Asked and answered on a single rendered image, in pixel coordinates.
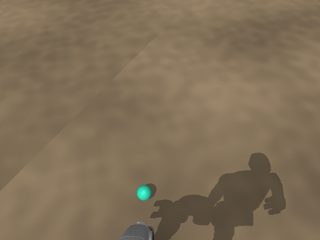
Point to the ball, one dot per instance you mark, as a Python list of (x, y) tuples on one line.
[(144, 192)]

